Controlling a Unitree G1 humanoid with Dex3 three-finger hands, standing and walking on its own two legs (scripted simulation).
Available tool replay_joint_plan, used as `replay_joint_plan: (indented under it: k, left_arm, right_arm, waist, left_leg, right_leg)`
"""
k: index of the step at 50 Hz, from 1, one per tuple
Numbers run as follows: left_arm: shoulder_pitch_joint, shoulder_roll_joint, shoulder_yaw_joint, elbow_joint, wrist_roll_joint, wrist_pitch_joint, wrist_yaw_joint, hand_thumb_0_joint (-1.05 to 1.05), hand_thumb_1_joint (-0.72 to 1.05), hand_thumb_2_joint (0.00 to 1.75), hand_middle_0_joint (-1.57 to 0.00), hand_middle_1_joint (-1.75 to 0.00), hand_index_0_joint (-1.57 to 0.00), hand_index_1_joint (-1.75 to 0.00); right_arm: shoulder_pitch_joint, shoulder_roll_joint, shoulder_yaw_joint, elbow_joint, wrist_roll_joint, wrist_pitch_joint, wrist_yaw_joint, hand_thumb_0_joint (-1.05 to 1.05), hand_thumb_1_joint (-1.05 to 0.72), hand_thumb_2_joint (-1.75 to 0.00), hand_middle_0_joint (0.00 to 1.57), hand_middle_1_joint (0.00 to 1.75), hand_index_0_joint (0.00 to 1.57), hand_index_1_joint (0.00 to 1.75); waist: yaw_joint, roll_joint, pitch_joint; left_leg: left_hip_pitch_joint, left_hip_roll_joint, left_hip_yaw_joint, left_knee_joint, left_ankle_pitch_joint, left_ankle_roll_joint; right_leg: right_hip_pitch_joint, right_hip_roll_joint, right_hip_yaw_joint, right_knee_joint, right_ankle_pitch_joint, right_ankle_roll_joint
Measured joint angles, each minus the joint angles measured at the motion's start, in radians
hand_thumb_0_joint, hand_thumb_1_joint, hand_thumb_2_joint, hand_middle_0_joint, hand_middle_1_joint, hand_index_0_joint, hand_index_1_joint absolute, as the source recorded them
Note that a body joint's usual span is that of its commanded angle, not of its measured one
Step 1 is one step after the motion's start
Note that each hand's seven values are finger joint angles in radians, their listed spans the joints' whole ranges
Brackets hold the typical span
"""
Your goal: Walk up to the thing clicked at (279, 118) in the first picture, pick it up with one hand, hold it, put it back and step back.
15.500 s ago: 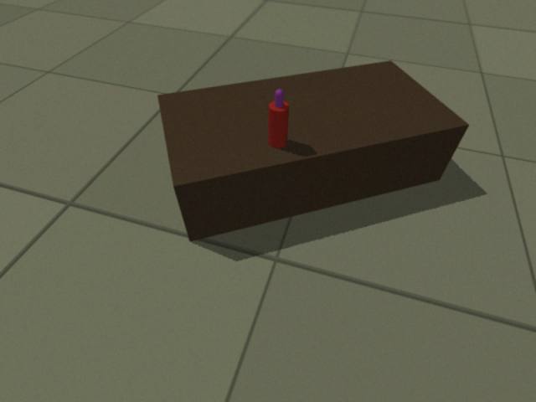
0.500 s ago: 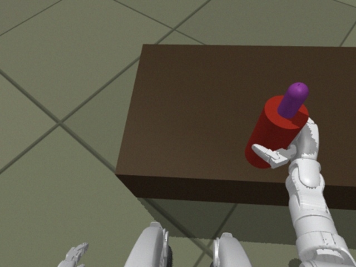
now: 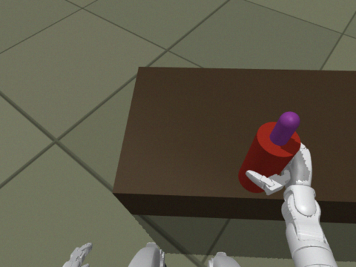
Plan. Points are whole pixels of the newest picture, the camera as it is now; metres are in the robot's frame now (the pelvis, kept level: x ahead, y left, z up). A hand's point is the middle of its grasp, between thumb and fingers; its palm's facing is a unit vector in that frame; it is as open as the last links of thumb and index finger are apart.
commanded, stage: lift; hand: right
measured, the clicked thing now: (269, 153) +0.36 -0.16 +0.04
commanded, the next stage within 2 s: hold in 0.44 s
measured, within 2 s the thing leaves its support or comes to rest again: neither
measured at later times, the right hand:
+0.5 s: hand (276, 161) +0.34 -0.18 +0.04, palm faces +0.15 +0.99 -0.04, open 11.1 cm
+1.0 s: hand (279, 161) +0.33 -0.18 +0.06, palm faces +0.15 +0.99 -0.04, open 11.1 cm
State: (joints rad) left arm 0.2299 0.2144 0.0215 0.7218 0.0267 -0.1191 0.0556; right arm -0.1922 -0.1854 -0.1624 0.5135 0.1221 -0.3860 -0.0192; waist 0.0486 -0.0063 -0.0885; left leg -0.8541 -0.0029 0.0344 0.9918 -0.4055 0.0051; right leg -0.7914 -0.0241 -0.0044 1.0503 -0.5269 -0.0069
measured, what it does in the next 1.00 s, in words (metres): stands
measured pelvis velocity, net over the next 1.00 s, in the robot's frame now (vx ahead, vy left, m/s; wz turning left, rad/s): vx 0.01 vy -0.01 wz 0.00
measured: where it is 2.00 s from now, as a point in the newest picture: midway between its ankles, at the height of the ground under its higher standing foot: outside the picture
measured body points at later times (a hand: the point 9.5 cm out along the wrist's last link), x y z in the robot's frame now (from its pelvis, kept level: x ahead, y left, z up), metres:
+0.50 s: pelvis +0.01 -0.01 +0.02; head +0.07 -0.01 +0.47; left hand +0.12 +0.25 -0.09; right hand +0.33 -0.23 +0.04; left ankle +0.04 +0.12 -0.67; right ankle -0.01 -0.11 -0.67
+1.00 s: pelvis +0.01 -0.01 +0.03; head +0.06 -0.02 +0.48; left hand +0.13 +0.24 -0.08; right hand +0.32 -0.23 +0.06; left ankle +0.04 +0.12 -0.67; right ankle -0.01 -0.11 -0.67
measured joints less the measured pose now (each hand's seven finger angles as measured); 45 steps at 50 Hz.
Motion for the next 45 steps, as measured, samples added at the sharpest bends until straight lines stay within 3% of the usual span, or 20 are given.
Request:
replay_joint_plan:
  k: [45]
  left_arm:
    - [0.008, -0.004, -0.006, 0.001, -0.014, 0.003, 0.012, 0.01, 0.88, 0.92, -0.2, -0.31, -0.2, -0.31]
  right_arm:
    - [0.094, 0.011, 0.051, -0.082, 0.013, 0.043, -0.014, -0.02, 0.58, -1.14, 0.66, 1.02, 0.68, 1.05]
  waist:
    - [-0.025, -0.001, 0.042]
  left_leg:
    - [0.247, 0.004, -0.005, -0.189, 0.062, -0.011]
  right_leg:
    - [0.241, 0.008, -0.005, -0.186, 0.065, -0.009]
